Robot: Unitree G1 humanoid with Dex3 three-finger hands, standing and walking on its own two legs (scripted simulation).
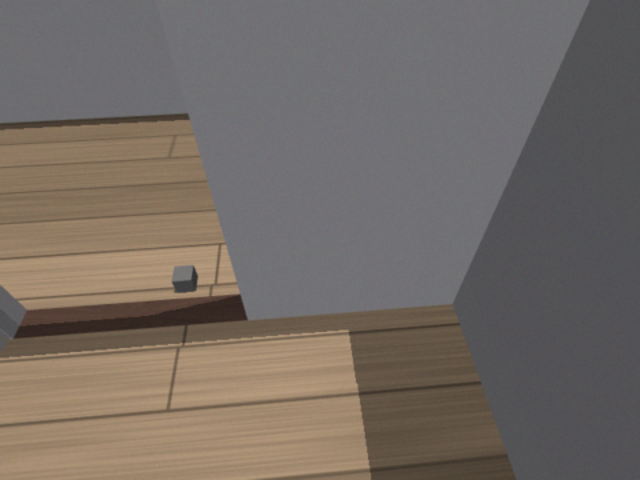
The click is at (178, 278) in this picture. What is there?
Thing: cube
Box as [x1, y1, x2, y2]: [172, 265, 197, 292]
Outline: 193,265 174,267 172,283 177,292 195,290 197,275
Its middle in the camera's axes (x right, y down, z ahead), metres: -0.52 +0.15 +1.50
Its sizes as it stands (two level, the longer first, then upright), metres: 0.073 0.073 0.073
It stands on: the floor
